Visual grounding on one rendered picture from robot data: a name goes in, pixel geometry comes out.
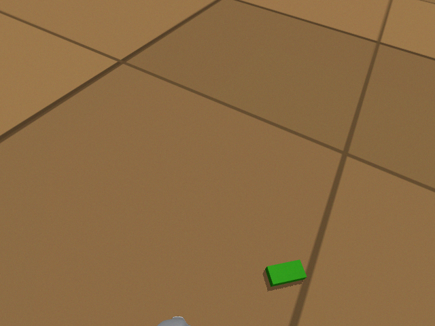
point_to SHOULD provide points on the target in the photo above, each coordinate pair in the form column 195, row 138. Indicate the small box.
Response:
column 287, row 272

